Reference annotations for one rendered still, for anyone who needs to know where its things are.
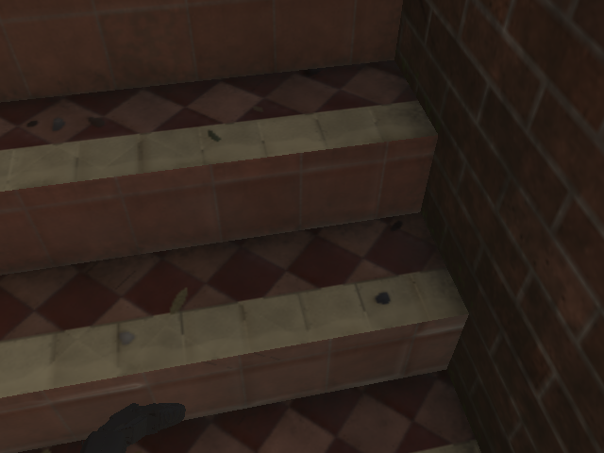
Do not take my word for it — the left robot hand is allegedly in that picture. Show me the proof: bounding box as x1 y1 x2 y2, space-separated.
80 403 186 453

